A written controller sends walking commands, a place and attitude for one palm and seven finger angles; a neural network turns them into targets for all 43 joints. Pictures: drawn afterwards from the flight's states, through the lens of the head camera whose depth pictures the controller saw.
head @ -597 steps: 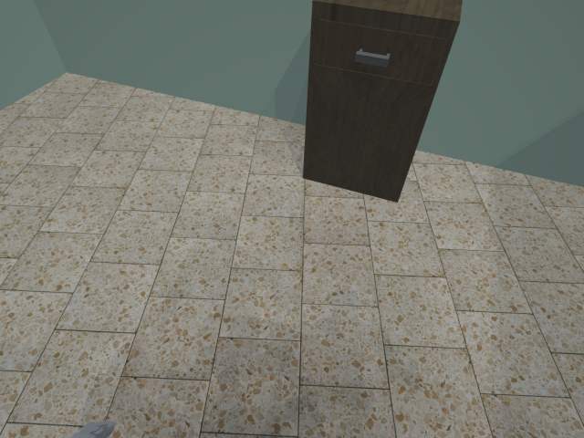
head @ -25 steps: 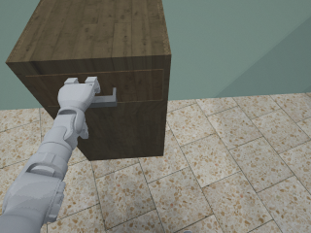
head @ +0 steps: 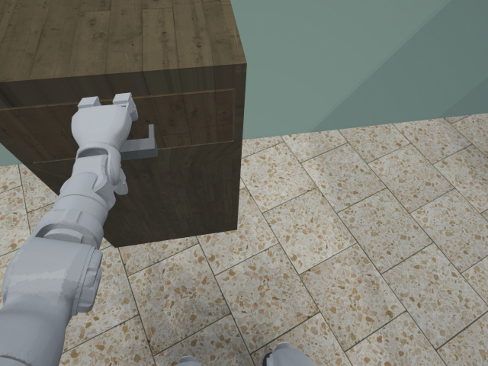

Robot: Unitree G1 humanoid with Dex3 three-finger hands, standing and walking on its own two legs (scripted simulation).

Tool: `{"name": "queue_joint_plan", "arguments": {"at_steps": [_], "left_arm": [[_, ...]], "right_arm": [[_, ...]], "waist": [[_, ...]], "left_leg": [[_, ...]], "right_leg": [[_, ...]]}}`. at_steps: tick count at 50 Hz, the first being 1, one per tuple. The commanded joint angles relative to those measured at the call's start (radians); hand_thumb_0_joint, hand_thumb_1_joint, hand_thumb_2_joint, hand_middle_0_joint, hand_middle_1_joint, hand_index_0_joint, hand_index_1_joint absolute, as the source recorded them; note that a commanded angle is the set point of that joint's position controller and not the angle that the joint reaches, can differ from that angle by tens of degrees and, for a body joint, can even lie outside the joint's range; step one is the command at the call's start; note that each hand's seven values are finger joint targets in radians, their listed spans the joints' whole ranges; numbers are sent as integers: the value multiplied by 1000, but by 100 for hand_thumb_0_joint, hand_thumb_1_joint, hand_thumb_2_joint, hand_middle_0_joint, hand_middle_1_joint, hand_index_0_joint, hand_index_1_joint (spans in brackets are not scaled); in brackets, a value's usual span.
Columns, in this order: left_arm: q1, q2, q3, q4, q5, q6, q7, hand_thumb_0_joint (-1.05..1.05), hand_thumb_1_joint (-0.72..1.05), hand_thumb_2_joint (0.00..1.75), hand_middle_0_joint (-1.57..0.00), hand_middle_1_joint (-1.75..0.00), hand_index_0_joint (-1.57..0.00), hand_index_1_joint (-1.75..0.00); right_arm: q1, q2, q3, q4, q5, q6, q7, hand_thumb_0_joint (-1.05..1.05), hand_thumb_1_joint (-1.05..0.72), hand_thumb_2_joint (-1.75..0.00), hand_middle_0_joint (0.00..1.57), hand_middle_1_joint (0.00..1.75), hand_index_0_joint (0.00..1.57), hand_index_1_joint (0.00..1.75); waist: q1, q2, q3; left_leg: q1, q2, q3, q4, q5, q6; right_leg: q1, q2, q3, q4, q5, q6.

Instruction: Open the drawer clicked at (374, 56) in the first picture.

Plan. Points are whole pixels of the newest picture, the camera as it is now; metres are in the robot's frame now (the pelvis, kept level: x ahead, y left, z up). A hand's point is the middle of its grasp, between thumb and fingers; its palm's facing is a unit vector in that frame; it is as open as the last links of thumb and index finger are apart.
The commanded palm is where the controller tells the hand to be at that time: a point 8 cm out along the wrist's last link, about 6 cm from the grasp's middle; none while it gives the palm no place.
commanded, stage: move the hooked fingers above the handle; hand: left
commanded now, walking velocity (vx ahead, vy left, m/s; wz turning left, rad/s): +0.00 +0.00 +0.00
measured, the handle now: (126, 140) +0.56 +0.19 -0.04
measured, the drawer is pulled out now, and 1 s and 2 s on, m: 0.00 0.00 0.00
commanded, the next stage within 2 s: lower the fingers behind the handle in 0.96 s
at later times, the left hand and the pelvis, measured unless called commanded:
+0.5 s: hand (119, 143) +0.50 +0.18 +0.02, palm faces -0.04 -0.04 -1.00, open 13.8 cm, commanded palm +0.48 +0.19 +0.08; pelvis +0.00 +0.00 +0.00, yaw +1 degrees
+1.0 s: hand (118, 144) +0.50 +0.18 +0.02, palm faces -0.04 -0.02 -1.00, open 13.8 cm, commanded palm +0.49 +0.18 +0.08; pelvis +0.00 -0.01 +0.00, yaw +1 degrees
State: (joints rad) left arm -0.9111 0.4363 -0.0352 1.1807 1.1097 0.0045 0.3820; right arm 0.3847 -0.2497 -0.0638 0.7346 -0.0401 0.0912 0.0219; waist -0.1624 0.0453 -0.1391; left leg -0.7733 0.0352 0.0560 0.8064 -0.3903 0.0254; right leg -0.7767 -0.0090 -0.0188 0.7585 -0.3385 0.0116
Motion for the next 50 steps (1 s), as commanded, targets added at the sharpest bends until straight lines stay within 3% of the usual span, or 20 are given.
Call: {"name": "queue_joint_plan", "arguments": {"at_steps": [1, 4, 6, 10, 13, 19, 20, 24, 26, 30, 31, 33, 35, 36, 39, 41, 43, 44, 49, 50], "left_arm": [[-473, 239, 34, -195, 5, 15, 40, 0, -50, 30, -30, -120, -30, -120], [-440, 265, 57, -201, -6, 10, 27, 0, -50, 30, -30, -120, -30, -120], [-447, 239, 33, -200, -6, 6, 21, 0, -50, 30, -30, -120, -30, -120], [-459, 244, 35, -226, -4, -16, 18, 0, -50, 30, -30, -120, -30, -120], [-479, 156, -23, -226, -12, -23, 21, 0, -50, 30, -30, -120, -30, -120], [-503, 192, 3, -205, -6, 0, 45, 0, -50, 30, -30, -120, -30, -120], [-514, 170, -15, -200, -3, 9, 49, 0, -50, 30, -30, -120, -30, -120], [-470, 234, 39, -192, -6, 32, 48, 0, -50, 30, -30, -120, -30, -120], [-440, 233, 40, -211, -7, 35, 40, 0, -50, 30, -30, -120, -30, -120], [-373, 210, 27, -201, -15, 31, 18, 0, -50, 30, -30, -120, -30, -120], [-371, 247, 52, -219, -14, 24, 16, 0, -50, 30, -30, -120, -30, -120], [-397, 228, 37, -273, -17, 0, 10, 0, -50, 30, -30, -120, -30, -120], [-377, 182, 7, -256, -15, -11, 12, 0, -50, 30, -30, -120, -30, -120], [-382, 175, -2, -251, -18, -15, 13, 0, -50, 30, -30, -120, -30, -120], [-444, 191, 3, -279, -14, -35, 28, 0, -50, 30, -30, -120, -30, -120], [-458, 159, -18, -255, -11, -28, 42, 0, -50, 30, -30, -120, -30, -120], [-481, 206, 14, -230, -14, -16, 54, 0, -50, 30, -30, -120, -30, -120], [-493, 190, -2, -234, -11, -10, 57, 0, -50, 30, -30, -120, -30, -120], [-464, 232, 30, -179, -10, 24, 42, 0, -50, 30, -30, -120, -30, -120], [-455, 205, 8, -181, -11, 25, 34, 0, -50, 30, -30, -120, -30, -120]], "right_arm": [[141, -175, -56, -51, 1, -15, -17, 0, -90, -90, 20, 30, 20, 30], [146, -177, -54, -54, 3, -12, -19, 0, -90, -90, 20, 30, 20, 30], [144, -173, -55, -52, 4, -13, -21, 0, -90, -90, 20, 30, 20, 30], [149, -174, -56, -50, 5, -16, -26, 0, -90, -90, 20, 30, 20, 30], [148, -166, -61, -45, 5, -18, -24, 0, -90, -90, 20, 30, 20, 30], [147, -171, -55, -37, 3, -16, -20, 0, -90, -90, 20, 30, 20, 30], [144, -169, -54, -36, 3, -15, -18, 0, -90, -90, 20, 30, 20, 30], [135, -170, -48, -49, 2, -9, -19, 0, -90, -90, 20, 30, 20, 30], [127, -166, -49, -59, 2, -5, -19, 0, -90, -90, 20, 30, 20, 30], [117, -165, -49, -65, 8, -1, -26, 0, -90, -90, 20, 30, 20, 30], [116, -167, -48, -64, 9, -1, -29, 0, -90, -90, 20, 30, 20, 30], [113, -161, -51, -70, 8, -3, -34, 0, -90, -90, 20, 30, 20, 30], [116, -158, -56, -61, 11, -6, -34, 0, -90, -90, 20, 30, 20, 30], [113, -160, -55, -59, 13, -8, -34, 0, -90, -90, 20, 30, 20, 30], [119, -159, -56, -50, 11, -13, -36, 0, -90, -90, 20, 30, 20, 30], [118, -156, -57, -41, 8, -16, -33, 0, -90, -90, 20, 30, 20, 30], [116, -164, -49, -33, 7, -16, -35, 0, -90, -90, 20, 30, 20, 30], [118, -161, -50, -38, 7, -17, -32, 0, -90, -90, 20, 30, 20, 30], [122, -165, -47, -40, 8, -14, -31, 0, -90, -90, 20, 30, 20, 30], [119, -163, -48, -45, 7, -13, -32, 0, -90, -90, 20, 30, 20, 30]], "waist": [[4, 53, -464], [13, 36, -486], [3, 39, -447], [3, 43, -452], [-21, 39, -425], [-17, 68, -426], [-20, 70, -421], [9, 65, -468], [19, 50, -489], [18, -9, -445], [27, -4, -444], [22, 13, -464], [11, 1, -415], [5, -3, -391], [-2, 19, -427], [-12, 29, -400], [-14, 6, -402], [-12, 44, -419], [0, 24, -459], [-1, 26, -470]], "left_leg": [[302, -39, -44, -59, 450, 9], [303, -38, -45, -58, 459, 12], [295, -37, -41, -62, 439, 13], [310, -37, -48, -63, 434, 14], [341, -30, -60, -60, 441, 10], [343, -32, -65, -59, 448, 5], [339, -34, -62, -59, 443, 5], [321, -41, -48, -59, 468, 7], [318, -42, -38, -57, 494, 9], [288, -44, -24, -70, 469, 16], [283, -44, -22, -74, 467, 16], [307, -45, -26, -74, 481, 16], [316, -42, -29, -77, 462, 15], [308, -44, -28, -82, 435, 15], [322, -47, -37, -78, 420, 16], [322, -49, -37, -77, 405, 15], [293, -52, -38, -78, 389, 16], [301, -54, -37, -79, 391, 14], [290, -54, -32, -65, 437, 15], [297, -54, -30, -64, 448, 13]], "right_leg": [[200, 61, -19, -48, 340, -43], [227, 61, -18, -49, 353, -41], [211, 61, -17, -59, 341, -40], [202, 61, -16, -61, 325, -42], [152, 64, -27, -67, 298, -42], [139, 63, -30, -58, 295, -44], [137, 64, -30, -58, 296, -45], [214, 59, -22, -51, 354, -43], [251, 58, -17, -51, 397, -41], [290, 56, -10, -71, 425, -35], [302, 53, -7, -71, 430, -35], [307, 53, -5, -73, 437, -37], [268, 56, -11, -84, 404, -36], [256, 56, -10, -90, 382, -35], [247, 55, -7, -86, 359, -38], [216, 57, -12, -89, 335, -39], [235, 54, -8, -86, 338, -39], [229, 54, -9, -83, 337, -40], [264, 53, -7, -65, 394, -38], [267, 53, -6, -65, 407, -36]]}}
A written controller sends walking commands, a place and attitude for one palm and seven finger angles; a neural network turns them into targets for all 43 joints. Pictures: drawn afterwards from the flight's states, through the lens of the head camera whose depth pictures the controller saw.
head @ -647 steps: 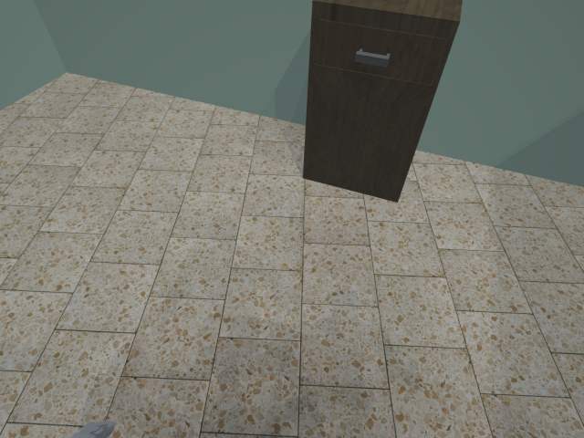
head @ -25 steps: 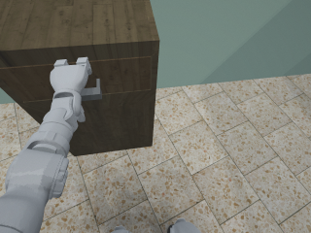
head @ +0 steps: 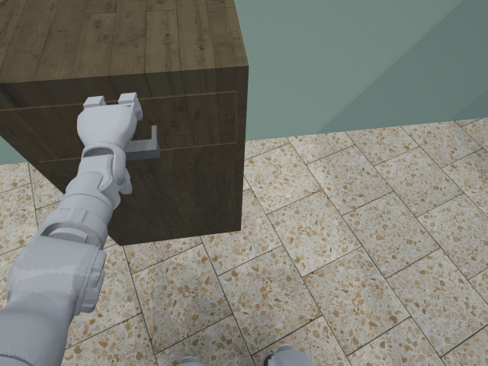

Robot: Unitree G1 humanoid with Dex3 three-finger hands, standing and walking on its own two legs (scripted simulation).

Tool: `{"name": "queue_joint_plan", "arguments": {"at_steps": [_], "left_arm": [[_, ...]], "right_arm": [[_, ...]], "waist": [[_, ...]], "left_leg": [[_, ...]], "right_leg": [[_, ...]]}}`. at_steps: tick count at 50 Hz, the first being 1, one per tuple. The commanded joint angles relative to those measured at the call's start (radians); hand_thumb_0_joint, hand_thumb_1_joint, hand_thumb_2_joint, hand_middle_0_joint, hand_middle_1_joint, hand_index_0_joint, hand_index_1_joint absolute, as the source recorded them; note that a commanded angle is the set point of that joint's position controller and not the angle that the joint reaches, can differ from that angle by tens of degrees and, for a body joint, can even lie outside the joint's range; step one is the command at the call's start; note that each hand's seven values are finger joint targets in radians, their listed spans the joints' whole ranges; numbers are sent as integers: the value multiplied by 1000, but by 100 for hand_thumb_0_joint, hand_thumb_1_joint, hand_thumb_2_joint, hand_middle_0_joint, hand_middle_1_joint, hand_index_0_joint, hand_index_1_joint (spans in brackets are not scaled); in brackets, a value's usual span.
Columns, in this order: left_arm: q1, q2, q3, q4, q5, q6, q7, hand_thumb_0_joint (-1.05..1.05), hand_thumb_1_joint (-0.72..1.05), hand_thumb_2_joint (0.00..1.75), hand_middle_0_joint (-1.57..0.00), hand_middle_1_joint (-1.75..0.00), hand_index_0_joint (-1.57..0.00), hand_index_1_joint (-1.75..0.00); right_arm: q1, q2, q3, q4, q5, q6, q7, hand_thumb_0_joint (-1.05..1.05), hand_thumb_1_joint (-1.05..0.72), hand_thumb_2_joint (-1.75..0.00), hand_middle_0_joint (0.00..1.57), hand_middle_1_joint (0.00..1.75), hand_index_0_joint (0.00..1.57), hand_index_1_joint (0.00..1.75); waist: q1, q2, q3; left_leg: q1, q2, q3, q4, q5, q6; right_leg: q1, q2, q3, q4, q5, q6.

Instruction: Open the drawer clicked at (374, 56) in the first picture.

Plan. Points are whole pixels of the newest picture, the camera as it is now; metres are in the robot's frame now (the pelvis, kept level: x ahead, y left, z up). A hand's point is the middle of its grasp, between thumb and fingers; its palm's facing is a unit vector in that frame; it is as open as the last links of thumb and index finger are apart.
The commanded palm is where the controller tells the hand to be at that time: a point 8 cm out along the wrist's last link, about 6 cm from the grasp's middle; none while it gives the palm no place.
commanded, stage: lower the fingers behind the handle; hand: left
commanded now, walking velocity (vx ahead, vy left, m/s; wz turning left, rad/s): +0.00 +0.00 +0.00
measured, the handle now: (129, 141) +0.56 +0.19 -0.04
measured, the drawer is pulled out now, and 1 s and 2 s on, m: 0.00 0.00 0.00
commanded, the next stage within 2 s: close the thumb around the handle in 1.66 s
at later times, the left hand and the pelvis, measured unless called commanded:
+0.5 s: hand (121, 155) +0.50 +0.19 -0.01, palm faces -0.07 -0.02 -1.00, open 13.8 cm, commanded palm +0.49 +0.19 +0.04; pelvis +0.00 +0.00 -0.01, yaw +0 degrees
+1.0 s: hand (126, 164) +0.50 +0.19 -0.04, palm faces -0.07 -0.03 -1.00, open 13.8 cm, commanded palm +0.49 +0.19 +0.01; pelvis -0.01 +0.01 -0.03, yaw -1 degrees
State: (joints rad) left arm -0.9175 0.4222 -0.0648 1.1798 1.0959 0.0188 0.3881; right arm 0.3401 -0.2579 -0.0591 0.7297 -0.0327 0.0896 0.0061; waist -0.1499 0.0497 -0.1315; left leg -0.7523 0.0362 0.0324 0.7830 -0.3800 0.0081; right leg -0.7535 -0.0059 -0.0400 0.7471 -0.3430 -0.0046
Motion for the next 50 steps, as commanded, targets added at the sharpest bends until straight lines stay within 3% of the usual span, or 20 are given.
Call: {"name": "queue_joint_plan", "arguments": {"at_steps": [1, 4, 9, 11, 14, 17, 19, 21, 24, 26, 28, 31, 35, 38, 39, 40, 42, 47, 50], "left_arm": [[-438, 212, 35, -179, 1, 12, 22, 0, -50, 30, -30, -120, -30, -120], [-405, 197, 26, -152, -2, 8, 8, 0, -50, 30, -30, -120, -30, -120], [-390, 256, 76, -183, 6, -26, 19, 0, -50, 30, -30, -120, -30, -120], [-402, 241, 60, -175, 12, -27, 35, 0, -50, 30, -30, -120, -30, -120], [-420, 271, 84, -187, 19, -33, 58, 0, -50, 30, -30, -120, -30, -120], [-454, 248, 62, -183, 21, -25, 70, 0, -50, 30, -30, -120, -30, -120], [-475, 243, 58, -197, 24, -29, 69, 0, -50, 30, -30, -120, -30, -120], [-477, 217, 45, -199, 22, -27, 68, 0, -50, 30, -30, -120, -30, -120], [-457, 193, 31, -157, 12, -20, 60, 0, -50, 30, -30, -120, -30, -120], [-454, 231, 57, -143, 16, -16, 60, 0, -50, 30, -30, -120, -30, -120], [-471, 220, 50, -149, 17, -20, 59, 0, -50, 30, -30, -120, -30, -120], [-449, 262, 85, -165, 27, -25, 68, 0, -50, 30, -30, -120, -30, -120], [-426, 233, 67, -132, 29, -12, 81, 0, -50, 30, -30, -120, -30, -120], [-444, 279, 102, -167, 27, -13, 83, 0, -50, 30, -30, -120, -30, -120], [-460, 265, 87, -186, 32, -17, 85, 0, -50, 30, -30, -120, -30, -120], [-428, 250, 83, -175, 31, -16, 84, 0, -50, 30, -30, -120, -30, -120], [-431, 225, 60, -140, 28, -10, 83, 0, -50, 30, -30, -120, -30, -120], [-453, 234, 63, -140, 30, -7, 89, 0, -50, 30, -30, -120, -30, -120], [-479, 214, 49, -140, 33, -9, 92, 0, -50, 30, -30, -120, -30, -120]], "right_arm": [[164, -154, -53, -43, 1, -11, -15, 0, -90, -90, 20, 30, 20, 30], [167, -157, -52, -46, 2, -11, -17, 0, -90, -90, 20, 30, 20, 30], [170, -160, -51, -46, -2, -15, -21, 0, -90, -90, 20, 30, 20, 30], [169, -159, -50, -43, -2, -18, -20, 0, -90, -90, 20, 30, 20, 30], [175, -161, -53, -35, -8, -22, -18, 0, -90, -90, 20, 30, 20, 30], [179, -160, -56, -26, -10, -28, -16, 0, -90, -90, 20, 30, 20, 30], [192, -159, -60, -23, -13, -30, -15, 0, -90, -90, 20, 30, 20, 30], [194, -158, -64, -15, -15, -31, -12, 0, -90, -90, 20, 30, 20, 30], [199, -159, -60, -12, -14, -29, -9, 0, -90, -90, 20, 30, 20, 30], [200, -166, -56, -8, -16, -28, -9, 0, -90, -90, 20, 30, 20, 30], [199, -163, -56, -9, -18, -30, -9, 0, -90, -90, 20, 30, 20, 30], [202, -165, -55, -13, -23, -28, -9, 0, -90, -90, 20, 30, 20, 30], [195, -164, -52, -17, -23, -29, -3, 0, -90, -90, 20, 30, 20, 30], [197, -168, -52, -21, -26, -29, -4, 0, -90, -90, 20, 30, 20, 30], [202, -167, -55, -21, -27, -30, -4, 0, -90, -90, 20, 30, 20, 30], [201, -164, -55, -20, -27, -30, -2, 0, -90, -90, 20, 30, 20, 30], [200, -164, -53, -13, -25, -31, -4, 0, -90, -90, 20, 30, 20, 30], [202, -167, -50, -10, -26, -36, -3, 0, -90, -90, 20, 30, 20, 30], [209, -165, -51, -6, -29, -38, -2, 0, -90, -90, 20, 30, 20, 30]], "waist": [[-11, 28, -463], [-18, -9, -436], [-1, -7, -451], [-13, -21, -413], [-15, 2, -459], [-30, 28, -463], [-35, 48, -519], [-39, 74, -521], [-45, 53, -489], [-43, 41, -476], [-47, 50, -478], [-31, 56, -517], [-38, 54, -478], [-29, 54, -543], [-38, 78, -552], [-28, 81, -550], [-53, 46, -497], [-47, 82, -511], [-61, 86, -518]], "left_leg": [[275, -53, -2, -40, 444, 30], [252, -52, -4, -44, 417, 33], [210, -54, 4, -29, 403, 35], [181, -53, 2, -27, 364, 35], [186, -54, -4, -5, 374, 35], [188, -53, -6, 10, 362, 35], [221, -51, -16, 28, 399, 33], [243, -44, -20, 42, 430, 29], [219, -43, -27, 48, 414, 29], [198, -42, -29, 54, 399, 30], [193, -41, -32, 62, 406, 30], [187, -39, -32, 82, 434, 29], [147, -38, -31, 92, 401, 28], [154, -38, -37, 106, 420, 29], [172, -34, -39, 112, 437, 27], [174, -34, -38, 118, 441, 26], [134, -33, -36, 122, 395, 30], [137, -31, -46, 131, 386, 25], [139, -27, -56, 147, 388, 25]], "right_leg": [[239, 50, 13, -56, 416, -20], [237, 51, 14, -60, 401, -18], [247, 47, 22, -40, 411, -18], [217, 49, 19, -40, 374, -17], [201, 49, 20, -22, 369, -18], [163, 51, 17, -13, 347, -18], [149, 52, 14, 2, 356, -20], [114, 54, 9, 11, 361, -21], [91, 56, 4, 16, 338, -21], [81, 56, 4, 23, 328, -21], [65, 56, 2, 33, 326, -23], [72, 55, 3, 57, 349, -23], [39, 57, -1, 67, 321, -22], [58, 55, 1, 87, 336, -23], [42, 54, 2, 87, 341, -22], [35, 57, -1, 91, 337, -23], [11, 57, -2, 86, 311, -20], [-30, 57, -8, 106, 274, -24], [-62, 58, -12, 119, 263, -25]]}}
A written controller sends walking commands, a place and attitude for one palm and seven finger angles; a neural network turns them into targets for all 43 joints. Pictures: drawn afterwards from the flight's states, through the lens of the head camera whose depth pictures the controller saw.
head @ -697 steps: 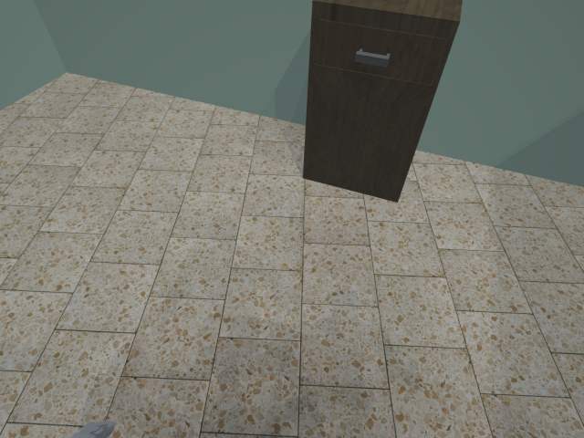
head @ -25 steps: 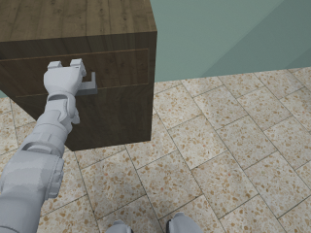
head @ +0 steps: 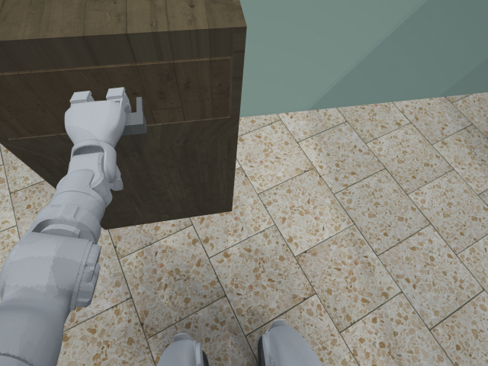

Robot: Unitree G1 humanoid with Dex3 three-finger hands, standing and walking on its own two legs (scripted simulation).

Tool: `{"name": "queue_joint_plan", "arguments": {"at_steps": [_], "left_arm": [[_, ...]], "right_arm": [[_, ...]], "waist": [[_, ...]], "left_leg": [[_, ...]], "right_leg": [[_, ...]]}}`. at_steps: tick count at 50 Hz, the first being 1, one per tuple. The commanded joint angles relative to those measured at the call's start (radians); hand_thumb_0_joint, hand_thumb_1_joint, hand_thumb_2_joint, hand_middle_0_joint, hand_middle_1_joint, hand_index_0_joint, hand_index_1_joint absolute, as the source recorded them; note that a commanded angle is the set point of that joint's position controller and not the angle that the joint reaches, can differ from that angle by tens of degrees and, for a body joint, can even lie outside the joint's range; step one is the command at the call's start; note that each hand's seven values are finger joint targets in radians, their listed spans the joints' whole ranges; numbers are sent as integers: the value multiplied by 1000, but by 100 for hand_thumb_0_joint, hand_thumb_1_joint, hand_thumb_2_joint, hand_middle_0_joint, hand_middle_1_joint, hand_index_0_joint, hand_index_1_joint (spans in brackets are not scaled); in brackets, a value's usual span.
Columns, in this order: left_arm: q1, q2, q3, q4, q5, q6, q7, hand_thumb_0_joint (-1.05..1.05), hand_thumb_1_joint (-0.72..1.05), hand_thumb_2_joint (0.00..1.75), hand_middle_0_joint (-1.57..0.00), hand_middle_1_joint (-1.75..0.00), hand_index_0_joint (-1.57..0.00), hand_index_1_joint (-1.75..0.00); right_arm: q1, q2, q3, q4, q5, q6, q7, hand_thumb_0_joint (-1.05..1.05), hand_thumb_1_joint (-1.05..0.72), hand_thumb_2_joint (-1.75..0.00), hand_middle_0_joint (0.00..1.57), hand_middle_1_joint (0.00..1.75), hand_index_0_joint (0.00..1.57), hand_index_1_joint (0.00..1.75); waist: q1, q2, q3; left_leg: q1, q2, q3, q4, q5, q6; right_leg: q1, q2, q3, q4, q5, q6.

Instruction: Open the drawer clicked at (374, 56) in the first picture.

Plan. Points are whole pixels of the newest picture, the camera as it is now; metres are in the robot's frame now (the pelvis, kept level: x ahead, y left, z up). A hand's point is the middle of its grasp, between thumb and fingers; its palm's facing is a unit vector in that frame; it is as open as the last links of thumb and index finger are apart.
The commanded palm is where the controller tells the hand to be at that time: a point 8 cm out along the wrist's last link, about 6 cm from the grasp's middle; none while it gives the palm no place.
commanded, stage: lower the fingers behind the handle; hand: left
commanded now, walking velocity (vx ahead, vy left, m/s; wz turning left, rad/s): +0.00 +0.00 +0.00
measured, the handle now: (111, 115) +0.57 +0.19 -0.01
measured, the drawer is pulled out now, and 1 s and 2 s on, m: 0.00 0.00 0.04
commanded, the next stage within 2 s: close the thumb around the handle in 0.66 s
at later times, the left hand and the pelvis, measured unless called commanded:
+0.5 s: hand (113, 146) +0.51 +0.19 -0.03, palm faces -0.07 -0.02 -1.00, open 13.8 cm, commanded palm +0.50 +0.18 +0.02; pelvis -0.01 +0.00 -0.01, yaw +0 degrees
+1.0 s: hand (113, 145) +0.51 +0.19 -0.03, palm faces -0.06 -0.03 -1.00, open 12.2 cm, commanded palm +0.50 +0.17 +0.02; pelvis -0.01 +0.00 -0.01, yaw +0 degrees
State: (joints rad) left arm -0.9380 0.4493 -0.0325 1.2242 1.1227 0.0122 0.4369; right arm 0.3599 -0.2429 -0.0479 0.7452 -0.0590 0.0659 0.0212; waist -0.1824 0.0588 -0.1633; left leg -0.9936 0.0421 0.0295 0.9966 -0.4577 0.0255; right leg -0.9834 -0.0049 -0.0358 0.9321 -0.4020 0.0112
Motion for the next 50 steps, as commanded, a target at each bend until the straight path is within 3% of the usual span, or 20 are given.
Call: {"name": "queue_joint_plan", "arguments": {"at_steps": [1, 6, 8, 9, 11, 16, 21, 23, 25, 26, 27, 30, 32, 35, 37, 38, 40, 42, 45, 50], "left_arm": [[-448, 207, 37, -189, 7, -5, 44, 0, -50, 30, -30, -120, -30, -120], [-428, 206, 34, -162, 10, 1, 51, 0, -50, 30, -30, -120, -30, -120], [-446, 256, 68, -178, 8, -3, 56, 0, -50, 30, -30, -120, -30, -120], [-434, 255, 63, -182, 14, -2, 57, 0, -50, 30, -30, -120, -30, -120], [-463, 221, 37, -193, 19, -1, 64, 0, -50, 30, -30, -120, -30, -120], [-468, 203, 21, -176, 7, 23, 59, 0, -50, 30, -30, -120, -30, -120], [-464, 236, 35, -172, 1, 30, 40, 0, -50, 30, -30, -120, -30, -120], [-462, 200, 14, -178, -2, 24, 31, 0, -50, 30, -30, -120, -30, -120], [-465, 205, 18, -189, -1, 13, 31, 0, -50, 30, -30, -120, -30, -120], [-444, 214, 24, -172, -3, 11, 30, 0, -50, 30, -30, -120, -30, -120], [-449, 207, 15, -161, -2, 11, 29, 0, -50, 30, -30, -120, -30, -120], [-471, 232, 26, -164, -2, 4, 34, 0, -50, 30, -30, -120, -30, -120], [-440, 253, 46, -161, 0, 5, 35, 0, -50, 30, -30, -120, -30, -120], [-435, 253, 51, -179, 1, 0, 36, 0, -50, 30, -30, -120, -30, -120], [-453, 210, 18, -183, -1, 2, 37, 0, -50, 30, -30, -120, -30, -120], [-454, 239, 44, -186, -3, 1, 38, 0, -50, 30, -30, -120, -30, -120], [-433, 231, 38, -186, -5, 5, 38, 0, -39, 35, -31, -121, -31, -121], [-451, 201, 17, -188, -2, 8, 42, 0, -28, 40, -32, -122, -32, -122], [-447, 224, 34, -183, -2, 11, 44, 0, -11, 47, -33, -124, -33, -124], [-434, 198, 20, -194, -2, 8, 43, 0, 17, 59, -35, -127, -35, -127]], "right_arm": [[190, -182, -63, -21, -5, -16, -17, 0, -90, -90, 20, 30, 20, 30], [180, -182, -58, -22, -6, -15, -15, 0, -90, -90, 20, 30, 20, 30], [176, -186, -54, -22, -7, -18, -19, 0, -90, -90, 20, 30, 20, 30], [178, -185, -54, -29, -6, -19, -19, 0, -90, -90, 20, 30, 20, 30], [178, -182, -58, -24, -6, -24, -19, 0, -90, -90, 20, 30, 20, 30], [184, -183, -56, -25, -2, -24, -16, 0, -90, -90, 20, 30, 20, 30], [185, -185, -50, -24, 1, -23, -20, 0, -90, -90, 20, 30, 20, 30], [186, -181, -51, -28, 0, -26, -21, 0, -90, -90, 20, 30, 20, 30], [191, -181, -52, -25, 1, -28, -24, 0, -90, -90, 20, 30, 20, 30], [186, -181, -50, -27, 2, -29, -24, 0, -90, -90, 20, 30, 20, 30], [184, -180, -48, -27, 3, -29, -25, 0, -90, -90, 20, 30, 20, 30], [184, -182, -45, -28, 3, -34, -27, 0, -90, -90, 20, 30, 20, 30], [188, -183, -44, -29, 1, -33, -26, 0, -90, -90, 20, 30, 20, 30], [189, -183, -48, -28, 0, -31, -25, 0, -90, -90, 20, 30, 20, 30], [190, -179, -50, -28, 1, -33, -24, 0, -90, -90, 20, 30, 20, 30], [191, -181, -50, -23, 1, -32, -24, 0, -90, -90, 20, 30, 20, 30], [192, -181, -51, -25, 2, -30, -23, 0, -90, -90, 20, 30, 20, 30], [190, -179, -54, -24, 2, -31, -23, 0, -90, -90, 20, 30, 20, 30], [192, -182, -52, -20, 2, -30, -24, 0, -90, -90, 20, 30, 20, 30], [188, -178, -55, -19, 1, -28, -21, 0, -90, -90, 20, 30, 20, 30]], "waist": [[-19, 74, -501], [-27, 58, -475], [-21, 46, -489], [-15, 72, -509], [-30, 87, -512], [-36, 76, -514], [-32, 81, -510], [-38, 82, -518], [-39, 71, -516], [-31, 67, -501], [-41, 57, -473], [-43, 64, -471], [-26, 64, -500], [-27, 68, -523], [-37, 79, -503], [-31, 64, -514], [-24, 79, -527], [-36, 81, -510], [-29, 71, -514], [-28, 92, -517]], "left_leg": [[378, -33, -54, -61, 476, 6], [321, -34, -48, -40, 435, 9], [287, -39, -44, -35, 410, 14], [299, -41, -46, -34, 416, 12], [315, -34, -51, -24, 417, 10], [308, -35, -56, -21, 404, 10], [297, -36, -52, -23, 393, 13], [318, -34, -57, -22, 410, 12], [312, -33, -55, -19, 399, 14], [292, -36, -52, -22, 378, 14], [277, -36, -50, -25, 359, 16], [251, -39, -43, -21, 333, 20], [252, -43, -41, -18, 363, 19], [273, -39, -44, -10, 393, 16], [275, -38, -42, -12, 389, 16], [280, -37, -46, -13, 398, 15], [290, -38, -45, -15, 409, 13], [297, -36, -46, -16, 399, 13], [297, -36, -50, -18, 405, 13], [322, -34, -49, -19, 433, 10]], "right_leg": [[173, 56, -16, -58, 326, -41], [154, 55, -15, -43, 311, -40], [180, 53, -7, -35, 314, -39], [174, 52, -8, -31, 312, -41], [138, 53, -14, -24, 295, -40], [134, 55, -16, -25, 283, -39], [150, 55, -14, -28, 286, -39], [138, 57, -16, -29, 289, -40], [138, 56, -14, -29, 287, -37], [144, 56, -12, -32, 274, -38], [137, 55, -12, -37, 264, -37], [142, 54, -6, -36, 258, -37], [170, 53, -6, -26, 287, -38], [166, 53, -6, -22, 308, -37], [153, 54, -10, -27, 303, -37], [165, 54, -9, -23, 307, -37], [168, 54, -9, -24, 316, -38], [149, 55, -11, -31, 301, -37], [154, 55, -12, -27, 302, -37], [151, 56, -12, -29, 321, -39]]}}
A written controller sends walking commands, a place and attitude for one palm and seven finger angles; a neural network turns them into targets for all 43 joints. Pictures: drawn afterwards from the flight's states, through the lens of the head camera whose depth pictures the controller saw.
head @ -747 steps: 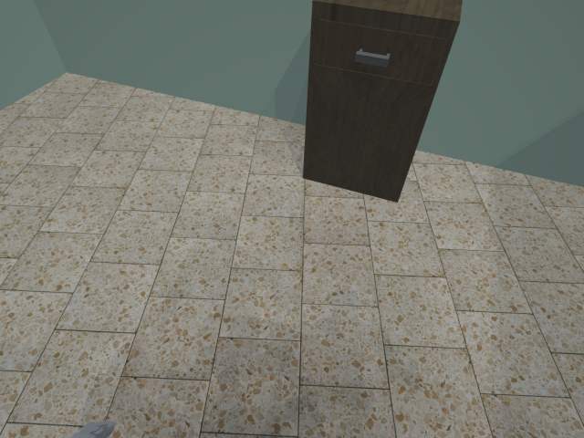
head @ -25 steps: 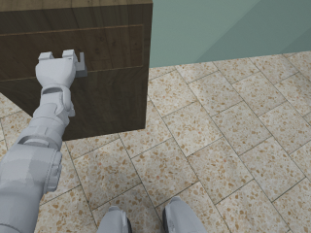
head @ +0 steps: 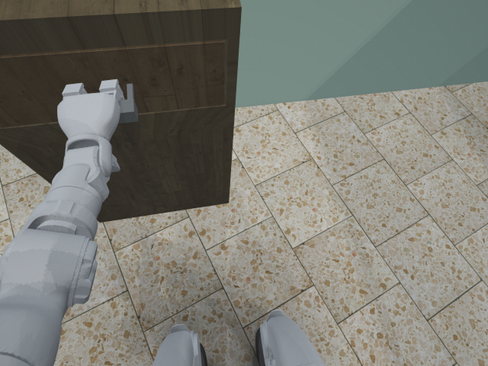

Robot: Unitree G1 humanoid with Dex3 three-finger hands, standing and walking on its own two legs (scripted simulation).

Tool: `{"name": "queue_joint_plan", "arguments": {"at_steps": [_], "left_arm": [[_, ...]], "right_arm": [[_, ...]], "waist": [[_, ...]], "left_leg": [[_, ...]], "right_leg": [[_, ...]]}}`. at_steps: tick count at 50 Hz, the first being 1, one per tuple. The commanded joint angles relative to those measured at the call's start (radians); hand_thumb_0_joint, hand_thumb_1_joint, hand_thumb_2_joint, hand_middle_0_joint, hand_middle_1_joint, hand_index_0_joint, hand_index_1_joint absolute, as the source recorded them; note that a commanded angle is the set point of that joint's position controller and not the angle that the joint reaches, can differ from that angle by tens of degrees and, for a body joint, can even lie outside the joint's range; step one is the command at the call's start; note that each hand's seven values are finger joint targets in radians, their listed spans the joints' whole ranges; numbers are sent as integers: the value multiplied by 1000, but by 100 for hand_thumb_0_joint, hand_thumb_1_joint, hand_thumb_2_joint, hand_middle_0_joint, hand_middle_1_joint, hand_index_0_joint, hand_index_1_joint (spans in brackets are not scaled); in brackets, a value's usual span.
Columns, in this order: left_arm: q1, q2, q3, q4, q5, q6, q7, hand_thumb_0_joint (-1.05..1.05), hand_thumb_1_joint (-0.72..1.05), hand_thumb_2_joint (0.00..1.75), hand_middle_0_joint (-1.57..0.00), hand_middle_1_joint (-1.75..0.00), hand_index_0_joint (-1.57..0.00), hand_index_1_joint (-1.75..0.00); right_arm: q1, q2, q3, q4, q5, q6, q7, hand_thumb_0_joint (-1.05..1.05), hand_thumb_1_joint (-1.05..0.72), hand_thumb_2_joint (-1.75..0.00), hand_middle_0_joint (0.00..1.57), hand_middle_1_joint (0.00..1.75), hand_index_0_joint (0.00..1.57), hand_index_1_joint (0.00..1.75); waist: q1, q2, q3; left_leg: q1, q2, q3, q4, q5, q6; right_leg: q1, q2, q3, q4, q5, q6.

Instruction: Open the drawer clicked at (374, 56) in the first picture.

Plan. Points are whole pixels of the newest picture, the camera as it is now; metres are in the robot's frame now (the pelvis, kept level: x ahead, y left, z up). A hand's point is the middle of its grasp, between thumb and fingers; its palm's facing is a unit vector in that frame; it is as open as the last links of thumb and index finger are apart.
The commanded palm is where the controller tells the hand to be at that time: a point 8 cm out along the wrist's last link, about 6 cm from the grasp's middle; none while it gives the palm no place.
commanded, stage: close the thumb around the handle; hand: left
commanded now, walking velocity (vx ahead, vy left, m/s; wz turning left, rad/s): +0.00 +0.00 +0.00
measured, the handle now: (101, 102) +0.57 +0.19 +0.00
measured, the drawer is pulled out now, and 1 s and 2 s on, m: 0.00 0.04 0.16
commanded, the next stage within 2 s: pull the drawer open in 0.46 s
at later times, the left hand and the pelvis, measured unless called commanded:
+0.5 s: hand (104, 135) +0.52 +0.19 -0.01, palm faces -0.06 -0.02 -1.00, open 6.2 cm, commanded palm +0.50 +0.17 +0.04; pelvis +0.00 +0.00 +0.00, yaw +0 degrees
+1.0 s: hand (104, 155) +0.48 +0.19 -0.01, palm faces -0.06 -0.03 -1.00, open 6.3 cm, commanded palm +0.45 +0.18 +0.04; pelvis +0.02 +0.00 +0.02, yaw +0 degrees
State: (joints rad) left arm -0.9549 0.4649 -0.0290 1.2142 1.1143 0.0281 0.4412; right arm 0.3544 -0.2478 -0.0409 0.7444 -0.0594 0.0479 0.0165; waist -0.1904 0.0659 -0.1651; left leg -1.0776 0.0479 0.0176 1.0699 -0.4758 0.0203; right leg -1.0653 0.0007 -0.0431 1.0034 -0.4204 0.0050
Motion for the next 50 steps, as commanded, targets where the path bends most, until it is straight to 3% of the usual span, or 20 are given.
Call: {"name": "queue_joint_plan", "arguments": {"at_steps": [1, 5, 9, 13, 16, 18, 19, 21, 22, 25, 28, 30, 32, 33, 39, 41, 44, 45, 49, 50], "left_arm": [[-416, 176, 13, -180, 6, -6, 40, 0, 23, 61, -35, -128, -35, -128], [-408, 206, 35, -177, 5, -8, 40, 0, 45, 71, -37, -130, -37, -130], [-377, 199, 36, -173, 5, -6, 41, 0, 68, 80, -38, -133, -38, -133], [-404, 166, 16, -182, 3, -4, 46, 0, 90, 90, -40, -135, -40, -135], [-388, 184, 29, -179, 2, -4, 47, 0, 90, 90, -40, -135, -40, -135], [-400, 186, 31, -171, 0, -1, 45, 0, 90, 90, -40, -135, -40, -135], [-409, 193, 32, -199, 2, -5, 47, 0, 90, 90, -40, -135, -40, -135], [-388, 151, 9, -206, 2, -3, 47, 0, 90, 90, -40, -135, -40, -135], [-379, 150, 13, -187, 1, 3, 48, 0, 90, 90, -40, -135, -40, -135], [-400, 158, 16, -215, 4, -6, 52, 0, 90, 90, -40, -135, -40, -135], [-397, 110, -10, -195, 2, 0, 56, 0, 90, 90, -40, -135, -40, -135], [-369, 117, -1, -221, 3, -3, 57, 0, 90, 90, -40, -135, -40, -135], [-325, 90, -9, -241, -5, -5, 55, 0, 90, 90, -40, -135, -40, -135], [-301, 105, 9, -243, -11, -7, 52, 0, 90, 90, -40, -135, -40, -135], [-197, 50, -19, -251, -16, -5, 58, 0, 90, 90, -40, -135, -40, -135], [-183, 85, 9, -274, -13, -9, 66, 0, 90, 90, -40, -135, -40, -135], [-127, 44, -12, -273, -15, -10, 72, 0, 90, 90, -40, -135, -40, -135], [-130, 62, 3, -280, -10, -12, 76, 0, 90, 90, -40, -135, -40, -135], [-102, 14, -21, -330, 1, -17, 94, 0, 90, 90, -40, -135, -40, -135], [-69, 9, -16, -316, -1, -12, 96, 0, 90, 90, -40, -135, -40, -135]], "right_arm": [[194, -174, -61, -18, 0, -10, -16, 0, -90, -90, 20, 30, 20, 30], [192, -177, -59, -18, 0, -7, -18, 0, -90, -90, 20, 30, 20, 30], [189, -176, -60, -21, 1, -6, -16, 0, -90, -90, 20, 30, 20, 30], [188, -173, -62, -19, -1, -8, -15, 0, -90, -90, 20, 30, 20, 30], [189, -174, -62, -20, -1, -6, -14, 0, -90, -90, 20, 30, 20, 30], [189, -175, -61, -13, -1, -6, -16, 0, -90, -90, 20, 30, 20, 30], [189, -176, -62, -18, 0, -6, -17, 0, -90, -90, 20, 30, 20, 30], [188, -169, -67, -19, 0, -5, -13, 0, -90, -90, 20, 30, 20, 30], [189, -170, -68, -15, 0, -4, -13, 0, -90, -90, 20, 30, 20, 30], [190, -172, -69, -14, -1, -5, -14, 0, -90, -90, 20, 30, 20, 30], [188, -167, -71, -8, -2, -7, -11, 0, -90, -90, 20, 30, 20, 30], [188, -167, -72, -12, -2, -7, -9, 0, -90, -90, 20, 30, 20, 30], [182, -162, -76, -18, -3, -6, -6, 0, -90, -90, 20, 30, 20, 30], [180, -162, -75, -19, -3, -3, -5, 0, -90, -90, 20, 30, 20, 30], [158, -155, -76, -25, 5, 3, -5, 0, -90, -90, 20, 30, 20, 30], [147, -156, -76, -25, 4, 4, -7, 0, -90, -90, 20, 30, 20, 30], [129, -148, -77, -32, 7, 5, -8, 0, -90, -90, 20, 30, 20, 30], [126, -150, -78, -27, 9, 6, -9, 0, -90, -90, 20, 30, 20, 30], [108, -139, -84, -41, 8, 4, -10, 0, -90, -90, 20, 30, 20, 30], [102, -139, -85, -42, 10, 7, -8, 0, -90, -90, 20, 30, 20, 30]], "waist": [[-21, 79, -498], [-17, 49, -503], [-10, 61, -500], [-18, 64, -505], [-10, 59, -512], [-20, 40, -488], [-12, 68, -517], [-8, 90, -539], [-15, 61, -511], [-11, 75, -526], [-21, 68, -504], [-2, 87, -526], [6, 83, -542], [18, 67, -556], [32, 34, -480], [43, 15, -486], [51, 12, -442], [51, -7, -433], [64, 17, -475], [69, 2, -451]], "left_leg": [[403, -39, -38, -95, 448, 14], [384, -41, -33, -93, 444, 18], [394, -42, -33, -99, 452, 15], [413, -38, -37, -97, 469, 13], [400, -42, -33, -95, 459, 14], [391, -40, -34, -99, 458, 15], [410, -39, -35, -100, 471, 13], [449, -37, -37, -97, 510, 9], [438, -35, -36, -97, 501, 10], [451, -34, -43, -99, 510, 7], [460, -31, -47, -100, 516, 6], [469, -32, -43, -105, 520, 4], [491, -30, -40, -109, 546, 4], [492, -32, -39, -109, 556, 4], [475, -35, -25, -141, 518, 6], [455, -40, -15, -146, 493, 11], [448, -44, -6, -158, 486, 11], [447, -41, -12, -161, 481, 10], [499, -41, -11, -163, 525, 7], [492, -42, -8, -163, 520, 6]], "right_leg": [[229, 51, -7, -102, 332, -33], [255, 49, -2, -100, 348, -31], [255, 49, -5, -102, 348, -32], [243, 50, -7, -99, 350, -33], [259, 50, -4, -101, 354, -32], [258, 49, -4, -102, 359, -31], [262, 48, -3, -98, 364, -31], [253, 51, -8, -99, 376, -33], [249, 51, -8, -103, 372, -31], [247, 50, -8, -100, 371, -32], [225, 53, -14, -103, 358, -33], [246, 51, -11, -104, 367, -34], [266, 53, -13, -110, 387, -34], [290, 52, -11, -107, 401, -34], [317, 52, -12, -132, 399, -35], [356, 50, -2, -137, 415, -33], [364, 48, -1, -148, 421, -36], [361, 48, -2, -144, 415, -36], [367, 47, -3, -141, 429, -38], [366, 48, -4, -144, 428, -39]]}}
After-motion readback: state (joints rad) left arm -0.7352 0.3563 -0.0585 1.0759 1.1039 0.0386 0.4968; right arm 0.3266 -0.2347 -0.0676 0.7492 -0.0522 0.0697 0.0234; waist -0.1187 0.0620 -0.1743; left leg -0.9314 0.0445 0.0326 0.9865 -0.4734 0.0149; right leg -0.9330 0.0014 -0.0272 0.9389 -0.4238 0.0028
